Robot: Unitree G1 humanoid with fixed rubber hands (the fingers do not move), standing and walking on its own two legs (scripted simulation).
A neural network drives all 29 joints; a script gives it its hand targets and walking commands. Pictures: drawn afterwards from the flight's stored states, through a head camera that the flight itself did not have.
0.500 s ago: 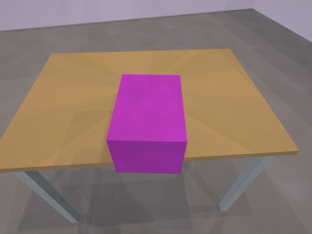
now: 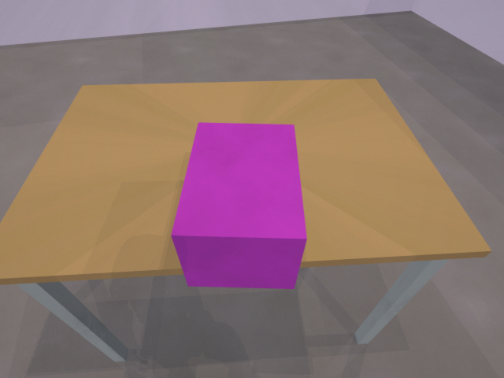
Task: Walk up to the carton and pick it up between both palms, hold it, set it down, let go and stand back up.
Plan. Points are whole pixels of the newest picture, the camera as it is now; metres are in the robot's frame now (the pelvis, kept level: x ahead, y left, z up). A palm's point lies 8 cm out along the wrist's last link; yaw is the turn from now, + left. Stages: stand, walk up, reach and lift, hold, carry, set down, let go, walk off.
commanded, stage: walk up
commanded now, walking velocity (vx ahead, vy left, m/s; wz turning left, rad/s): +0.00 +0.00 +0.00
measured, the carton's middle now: (243, 201) +0.43 +0.03 +0.03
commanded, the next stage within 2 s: stand in 0.94 s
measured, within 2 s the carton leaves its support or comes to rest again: neither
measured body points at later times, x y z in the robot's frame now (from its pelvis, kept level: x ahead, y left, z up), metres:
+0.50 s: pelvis -0.02 +0.00 -0.02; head +0.03 +0.01 +0.43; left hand -0.01 +0.22 -0.18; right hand -0.01 -0.22 -0.18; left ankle -0.02 +0.11 -0.73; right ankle +0.00 -0.09 -0.74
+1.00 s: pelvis -0.01 +0.03 +0.00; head +0.00 +0.04 +0.45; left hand -0.04 +0.23 -0.17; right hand -0.03 -0.16 -0.16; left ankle -0.04 +0.11 -0.74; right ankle -0.01 -0.10 -0.74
